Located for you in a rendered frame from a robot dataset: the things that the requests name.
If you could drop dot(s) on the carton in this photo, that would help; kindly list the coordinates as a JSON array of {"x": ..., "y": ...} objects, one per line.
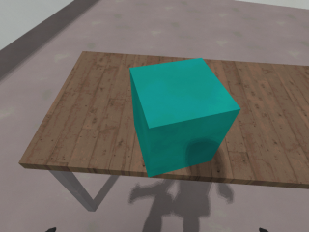
[{"x": 181, "y": 114}]

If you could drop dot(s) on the table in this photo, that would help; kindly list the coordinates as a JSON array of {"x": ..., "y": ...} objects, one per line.
[{"x": 89, "y": 128}]

